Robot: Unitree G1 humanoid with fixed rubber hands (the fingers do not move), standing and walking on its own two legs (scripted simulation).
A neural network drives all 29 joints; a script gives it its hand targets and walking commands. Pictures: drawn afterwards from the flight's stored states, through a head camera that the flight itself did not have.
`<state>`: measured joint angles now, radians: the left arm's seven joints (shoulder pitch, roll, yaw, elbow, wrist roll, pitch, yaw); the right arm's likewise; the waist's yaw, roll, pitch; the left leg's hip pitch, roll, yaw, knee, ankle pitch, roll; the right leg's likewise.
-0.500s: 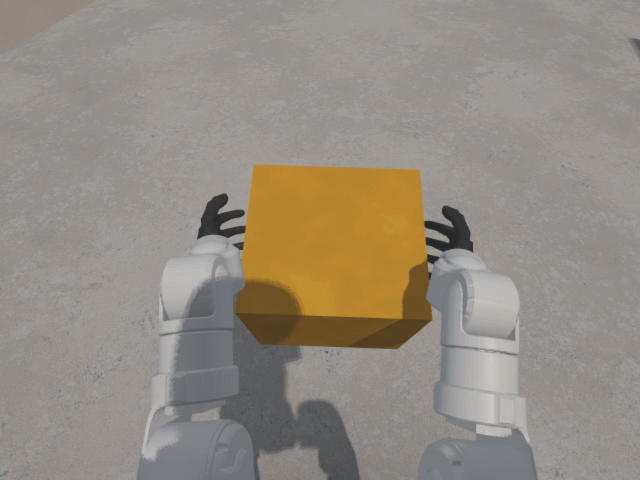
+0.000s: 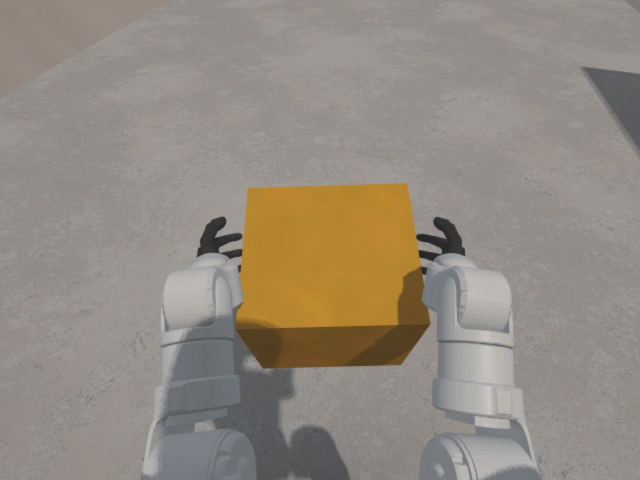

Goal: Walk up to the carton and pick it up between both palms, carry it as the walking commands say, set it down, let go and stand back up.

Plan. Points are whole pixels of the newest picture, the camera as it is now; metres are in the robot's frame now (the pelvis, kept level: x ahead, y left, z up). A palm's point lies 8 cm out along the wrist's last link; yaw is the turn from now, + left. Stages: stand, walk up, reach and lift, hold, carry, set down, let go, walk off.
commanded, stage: carry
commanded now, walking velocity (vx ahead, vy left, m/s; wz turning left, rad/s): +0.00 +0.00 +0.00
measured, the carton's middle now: (329, 282) +0.37 +0.00 +0.05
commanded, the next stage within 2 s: none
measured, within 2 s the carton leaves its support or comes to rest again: neither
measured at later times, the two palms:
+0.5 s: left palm (195, 290) +0.32 +0.17 +0.10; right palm (427, 298) +0.31 -0.11 +0.10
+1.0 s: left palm (198, 276) +0.35 +0.17 +0.09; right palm (417, 275) +0.35 -0.11 +0.10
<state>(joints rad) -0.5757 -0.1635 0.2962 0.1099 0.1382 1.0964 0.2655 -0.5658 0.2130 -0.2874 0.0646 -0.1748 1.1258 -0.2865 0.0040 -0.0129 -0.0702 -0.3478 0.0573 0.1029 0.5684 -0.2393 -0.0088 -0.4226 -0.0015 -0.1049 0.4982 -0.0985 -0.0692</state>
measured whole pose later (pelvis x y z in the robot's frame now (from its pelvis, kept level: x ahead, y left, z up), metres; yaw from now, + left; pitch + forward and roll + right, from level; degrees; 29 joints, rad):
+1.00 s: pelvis +0.04 +0.03 +0.00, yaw +0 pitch +3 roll +0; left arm -0.41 -0.21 0.23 -0.01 0.14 1.03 0.27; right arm -0.39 0.19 -0.19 -0.05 -0.15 1.06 -0.26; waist 0.00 -0.01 -0.08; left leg -0.34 0.02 0.11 0.60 -0.31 0.03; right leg -0.43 -0.05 -0.10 0.57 -0.21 0.00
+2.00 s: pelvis +0.65 +0.02 +0.01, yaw +2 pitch +6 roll +0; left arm -0.19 -0.14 0.05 -0.34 0.04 1.23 0.26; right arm -0.17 0.14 -0.03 -0.38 -0.12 1.25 -0.25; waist 0.04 0.02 -0.06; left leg -0.59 0.08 0.08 0.91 -0.33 -0.04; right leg -0.07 -0.08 -0.15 0.35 -0.37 0.05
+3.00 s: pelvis +1.75 +0.09 +0.00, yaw -5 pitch +7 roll +1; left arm -0.12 -0.13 0.07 -0.34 0.06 1.21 0.23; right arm -0.16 0.14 0.01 -0.30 -0.10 1.21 -0.26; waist -0.03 -0.03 -0.11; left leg -0.34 0.02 0.19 0.54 -0.30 0.05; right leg -0.34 -0.07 0.02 1.36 -0.35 0.02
